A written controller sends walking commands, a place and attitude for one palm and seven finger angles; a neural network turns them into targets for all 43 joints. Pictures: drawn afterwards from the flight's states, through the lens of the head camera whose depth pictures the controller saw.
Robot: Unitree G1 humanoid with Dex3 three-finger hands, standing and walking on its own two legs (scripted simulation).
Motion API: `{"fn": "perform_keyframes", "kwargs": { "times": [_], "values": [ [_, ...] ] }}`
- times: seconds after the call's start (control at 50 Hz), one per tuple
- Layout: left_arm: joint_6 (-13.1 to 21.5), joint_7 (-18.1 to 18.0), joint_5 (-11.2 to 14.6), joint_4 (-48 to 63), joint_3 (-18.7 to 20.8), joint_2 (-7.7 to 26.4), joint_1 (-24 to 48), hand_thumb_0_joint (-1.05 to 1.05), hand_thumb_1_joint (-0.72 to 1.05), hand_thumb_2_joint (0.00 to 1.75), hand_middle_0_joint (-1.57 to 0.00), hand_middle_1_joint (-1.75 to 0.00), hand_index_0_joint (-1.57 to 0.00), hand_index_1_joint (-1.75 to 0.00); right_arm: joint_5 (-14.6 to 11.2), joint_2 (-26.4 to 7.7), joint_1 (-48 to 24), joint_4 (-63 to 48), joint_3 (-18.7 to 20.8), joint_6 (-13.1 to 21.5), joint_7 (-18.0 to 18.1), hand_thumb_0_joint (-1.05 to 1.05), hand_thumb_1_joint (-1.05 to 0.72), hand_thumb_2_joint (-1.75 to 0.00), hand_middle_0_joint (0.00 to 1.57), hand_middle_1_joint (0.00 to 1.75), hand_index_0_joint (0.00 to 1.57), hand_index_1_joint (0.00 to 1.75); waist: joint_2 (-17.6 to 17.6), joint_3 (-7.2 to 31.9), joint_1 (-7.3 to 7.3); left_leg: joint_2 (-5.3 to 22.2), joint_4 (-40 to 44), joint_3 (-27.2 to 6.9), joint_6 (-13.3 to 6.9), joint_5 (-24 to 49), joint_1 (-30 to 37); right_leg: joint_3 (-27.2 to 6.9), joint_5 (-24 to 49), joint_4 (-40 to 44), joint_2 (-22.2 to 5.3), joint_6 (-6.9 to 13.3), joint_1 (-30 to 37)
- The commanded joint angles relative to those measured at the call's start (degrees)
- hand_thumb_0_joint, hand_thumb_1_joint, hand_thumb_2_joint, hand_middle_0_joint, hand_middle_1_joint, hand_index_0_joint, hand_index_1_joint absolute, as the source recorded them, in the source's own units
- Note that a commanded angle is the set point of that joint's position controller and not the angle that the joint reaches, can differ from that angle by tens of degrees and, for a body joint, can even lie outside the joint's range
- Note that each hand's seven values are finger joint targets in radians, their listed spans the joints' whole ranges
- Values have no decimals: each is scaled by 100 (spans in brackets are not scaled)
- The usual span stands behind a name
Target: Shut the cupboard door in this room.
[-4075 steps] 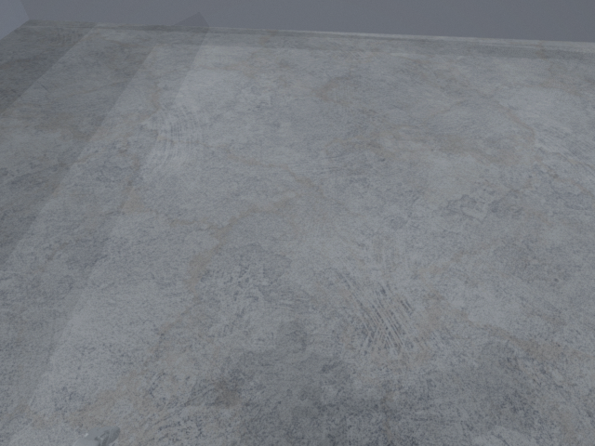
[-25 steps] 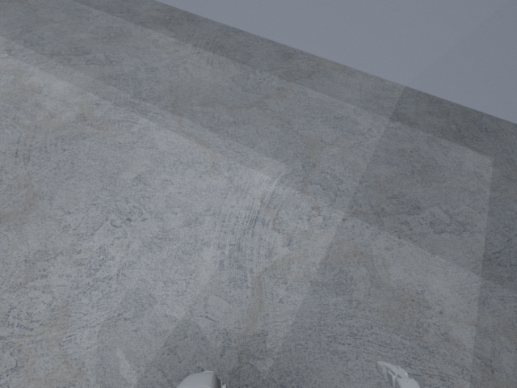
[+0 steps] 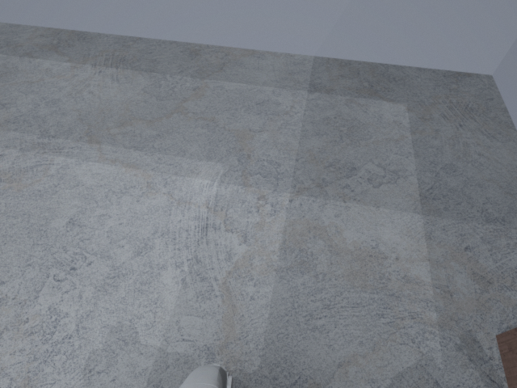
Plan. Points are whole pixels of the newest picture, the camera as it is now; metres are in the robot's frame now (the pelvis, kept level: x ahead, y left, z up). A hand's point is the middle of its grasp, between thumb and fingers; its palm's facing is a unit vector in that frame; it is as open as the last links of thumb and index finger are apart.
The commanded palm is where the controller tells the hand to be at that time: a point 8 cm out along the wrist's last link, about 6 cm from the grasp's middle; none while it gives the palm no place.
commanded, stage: turn to face it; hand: left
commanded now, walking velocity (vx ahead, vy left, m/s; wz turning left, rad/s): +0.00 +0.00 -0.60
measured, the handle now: out of the picture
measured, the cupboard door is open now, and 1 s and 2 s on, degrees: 23 23 23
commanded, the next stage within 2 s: none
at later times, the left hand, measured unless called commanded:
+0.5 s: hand (164, 346) +0.20 +0.19 -0.15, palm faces -0.32 -0.92 -0.21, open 7.4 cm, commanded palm none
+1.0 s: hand (176, 357) +0.19 +0.18 -0.19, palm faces -0.52 -0.84 -0.18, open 7.4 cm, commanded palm none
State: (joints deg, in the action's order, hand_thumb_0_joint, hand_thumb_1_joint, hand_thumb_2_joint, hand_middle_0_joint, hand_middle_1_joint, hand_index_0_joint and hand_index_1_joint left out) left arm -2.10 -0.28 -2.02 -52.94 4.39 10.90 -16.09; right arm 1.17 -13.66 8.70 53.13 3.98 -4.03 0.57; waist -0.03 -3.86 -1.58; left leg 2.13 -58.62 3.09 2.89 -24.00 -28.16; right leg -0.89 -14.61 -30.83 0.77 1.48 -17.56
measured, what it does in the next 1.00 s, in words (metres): steps on the spot, turning right: left foot, then right foot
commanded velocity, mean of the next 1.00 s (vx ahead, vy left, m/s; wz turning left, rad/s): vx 0.00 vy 0.00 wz -0.60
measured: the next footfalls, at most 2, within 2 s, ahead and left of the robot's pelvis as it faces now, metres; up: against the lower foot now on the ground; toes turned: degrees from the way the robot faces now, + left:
left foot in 0.16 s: +0.06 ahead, +0.14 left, +0.00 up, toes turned -4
right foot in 0.58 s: -0.02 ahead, -0.10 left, +0.00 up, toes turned -27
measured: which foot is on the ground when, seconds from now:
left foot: up 0.00-0.14, down 0.16-0.58, up 0.60-0.94, down 0.96-1.00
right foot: down 0.00-0.16, up 0.18-0.56, down 0.58-0.96, up 0.98-1.00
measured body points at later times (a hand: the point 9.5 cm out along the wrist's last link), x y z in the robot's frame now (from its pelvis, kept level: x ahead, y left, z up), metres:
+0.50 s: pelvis +0.01 +0.04 +0.01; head +0.06 +0.04 +0.45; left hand +0.21 +0.24 -0.13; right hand -0.04 -0.21 -0.13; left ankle +0.02 +0.14 -0.73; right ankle -0.05 -0.09 -0.69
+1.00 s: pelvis +0.03 +0.04 -0.01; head +0.08 +0.04 +0.44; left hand +0.21 +0.22 -0.17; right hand -0.02 -0.23 -0.12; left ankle +0.10 +0.12 -0.74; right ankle -0.06 -0.07 -0.72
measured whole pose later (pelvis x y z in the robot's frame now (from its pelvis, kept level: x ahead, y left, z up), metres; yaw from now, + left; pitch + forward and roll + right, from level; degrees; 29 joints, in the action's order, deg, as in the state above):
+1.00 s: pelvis +0.03 +0.04 -0.01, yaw -35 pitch +2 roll -1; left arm -4.0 0.7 -1.1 -52.2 4.4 13.6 -12.5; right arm 1.2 -12.0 8.1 48.7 1.6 -0.9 1.1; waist 3.4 -4.0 -1.4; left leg 2.1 -35.2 3.4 0.3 -17.3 -19.5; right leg -6.2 -25.5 -42.5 2.6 -1.3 -21.4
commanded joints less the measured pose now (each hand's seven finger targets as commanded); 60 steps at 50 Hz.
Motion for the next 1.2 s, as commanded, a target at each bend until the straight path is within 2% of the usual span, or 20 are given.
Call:
{"fn": "perform_keyframes", "kwargs": {
  "times": [0.0,0.1,0.14,0.16,0.22,0.28,0.46,0.52,0.54,0.56,0.58,0.6,0.62,0.7,0.84,0.9,0.94,0.96,1.06,1.18],
  "values": [
    [102,-72,16,432,273,1213,-36,0,90,90,-20,-30,-20,-30,-59,-178,-141,-563,-4,262,57,0,-90,-90,20,30,20,30,601,796,-41,-9,985,-131,91,-49,29,-1676,2029,898,-1350,948,1046],
    [3,-24,101,530,256,1151,474,0,90,90,-20,-30,-20,-30,-97,-409,635,-397,-16,403,153,0,-90,-90,20,30,20,30,645,853,307,6,3559,-206,0,1117,1883,-1658,1763,212,-832,407,39],
    [-9,57,157,770,123,660,501,0,90,90,-20,-30,-20,-30,21,-1299,878,-439,131,472,205,0,-90,-90,20,30,20,30,-1822,849,345,2275,4276,-2301,-888,2796,2789,-186,-1804,-1810,311,-251,-1580],
    [-29,64,95,798,136,853,693,0,90,90,-20,-30,-20,-30,72,-1304,946,-449,89,428,227,0,-90,-90,20,30,20,30,-1334,740,434,2512,4065,-2214,-1261,3469,2355,-319,-2064,-2811,88,-263,-1423],
    [-116,152,70,645,207,862,689,0,90,90,-20,-30,-20,-30,85,-928,431,-594,-33,452,258,0,-90,-90,20,30,20,30,-910,355,122,1872,3914,-1121,-1108,4128,2008,-221,-1381,-3718,-109,-424,-1519],
    [-159,231,82,677,152,718,746,0,90,90,-20,-30,-20,-30,64,-882,461,-553,-22,450,259,0,-90,-90,20,30,20,30,-880,471,136,1569,3756,-377,-977,4072,2468,95,-1012,-3407,-172,-505,-1565],
    [-107,253,82,919,79,574,1214,0,90,90,-20,-30,-20,-30,74,-1069,819,-332,151,403,135,0,-90,-90,20,30,20,30,-1249,593,397,1877,3400,133,-957,3793,2455,576,-960,-1261,-161,-330,-547],
    [-33,218,75,747,141,766,572,0,90,90,-20,-30,-20,-30,18,-1102,596,-383,185,379,89,0,-90,-90,20,30,20,30,-841,784,32,1708,2549,539,-519,3102,1834,645,390,324,-103,-155,753],
    [36,168,37,608,211,1163,116,0,90,90,-20,-30,-20,-30,-41,-918,561,-462,164,368,50,0,-90,-90,20,30,20,30,63,1009,-182,1343,1598,845,-198,2129,1154,-132,1321,869,-752,75,1620],
    [110,79,3,509,330,1771,-205,0,90,90,-20,-30,-20,-30,-44,-414,265,-773,24,349,36,0,-90,-90,20,30,20,30,1866,879,-357,364,216,948,130,-1145,-555,-2108,3490,992,-2086,677,2251],
    [80,1,108,444,334,1843,-366,0,90,90,-20,-30,-20,-30,-33,-603,181,-829,9,233,97,0,-90,-90,20,30,20,30,1612,875,-396,352,-640,126,115,-1336,-661,-2214,3780,997,-2472,1120,1757],
    [59,-36,110,535,298,1693,-110,0,90,90,-20,-30,-20,-30,-38,-503,91,-806,1,190,96,0,-90,-90,20,30,20,30,1059,579,-256,419,-958,-212,99,-924,-913,-1869,3112,1085,-2197,1155,1575],
    [76,-91,86,634,310,1512,250,0,90,90,-20,-30,-20,-30,-27,-476,97,-769,1,206,117,0,-90,-90,20,30,20,30,1441,573,-85,451,-1011,-307,136,-643,-1205,-1894,2910,1066,-1897,1065,1705],
    [111,-65,101,774,174,1220,670,0,90,90,-20,-30,-20,-30,-18,-521,250,-579,29,165,46,0,-90,-90,20,30,20,30,855,640,188,361,-620,-238,246,237,-365,-1093,2698,951,-1297,807,909],
    [79,-9,26,687,261,1410,525,0,90,90,-20,-30,-20,-30,-72,-391,88,-752,-7,270,73,0,-90,-90,20,30,20,30,782,664,101,33,1364,-135,189,-19,404,-1779,2226,771,-1307,946,616],
    [29,-4,94,691,246,1276,753,0,90,90,-20,-30,-20,-30,-97,-496,705,-582,4,376,124,0,-90,-90,20,30,20,30,716,872,427,-18,3245,-146,120,1142,1825,-1698,1947,164,-894,452,-31],
    [-9,76,188,839,117,686,430,0,90,90,-20,-30,-20,-30,17,-1454,917,-610,156,467,170,0,-90,-90,20,30,20,30,-1990,1089,389,2278,4162,-2289,-736,2427,2942,-308,-1840,-1871,362,-251,-1607],
    [-20,76,120,833,137,887,616,0,90,90,-20,-30,-20,-30,57,-1468,970,-644,139,414,194,0,-90,-90,20,30,20,30,-1511,948,505,2652,4057,-2323,-1192,2845,2443,-316,-2232,-2991,117,-259,-1493],
    [-131,230,83,622,207,790,513,0,90,90,-20,-30,-20,-30,75,-925,246,-811,-14,433,224,0,-90,-90,20,30,20,30,-974,466,140,1690,3916,-566,-951,3160,2042,-50,-1118,-3852,-192,-494,-1535],
    [-151,275,78,776,165,647,872,0,90,90,-20,-30,-20,-30,49,-914,745,-551,55,433,185,0,-90,-90,20,30,20,30,-1015,576,355,1800,3875,-114,-985,3137,2556,272,-943,-2864,-332,-521,-1475]
  ]
}}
